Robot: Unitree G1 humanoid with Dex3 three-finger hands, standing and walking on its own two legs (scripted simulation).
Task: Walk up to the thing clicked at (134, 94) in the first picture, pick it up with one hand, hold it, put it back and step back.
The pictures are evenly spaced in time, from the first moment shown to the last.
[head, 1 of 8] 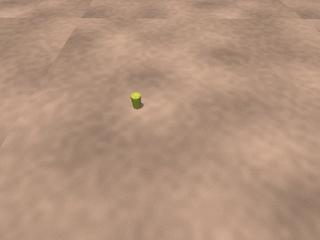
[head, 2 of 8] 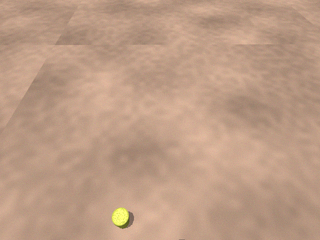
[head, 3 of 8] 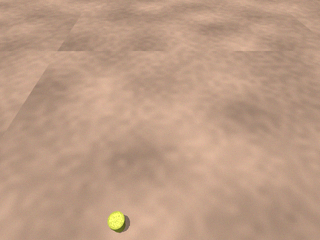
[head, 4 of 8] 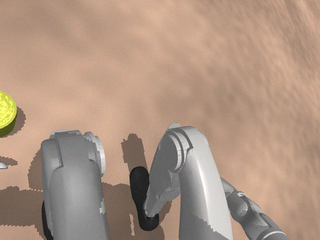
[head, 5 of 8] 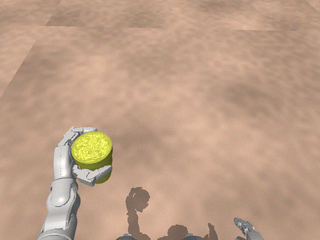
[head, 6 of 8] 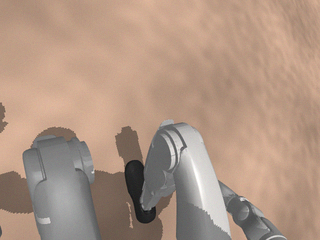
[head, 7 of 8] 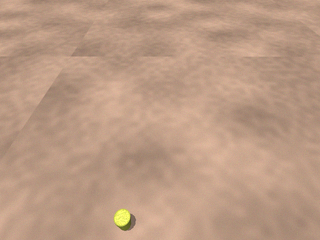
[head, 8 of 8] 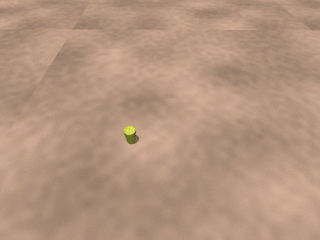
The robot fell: no
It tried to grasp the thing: yes
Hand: left
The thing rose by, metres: 0.68
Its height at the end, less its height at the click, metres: +0.00
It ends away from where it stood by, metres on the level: 0.01
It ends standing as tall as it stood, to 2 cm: yes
